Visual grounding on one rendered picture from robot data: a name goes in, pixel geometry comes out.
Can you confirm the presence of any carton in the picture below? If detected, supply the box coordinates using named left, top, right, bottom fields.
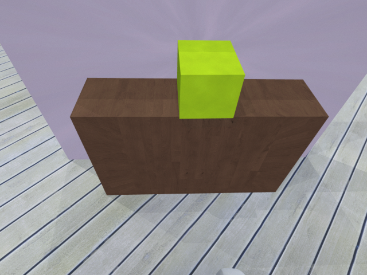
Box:
left=177, top=40, right=245, bottom=119

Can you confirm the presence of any pedestal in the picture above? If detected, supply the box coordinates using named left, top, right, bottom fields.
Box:
left=70, top=78, right=329, bottom=195

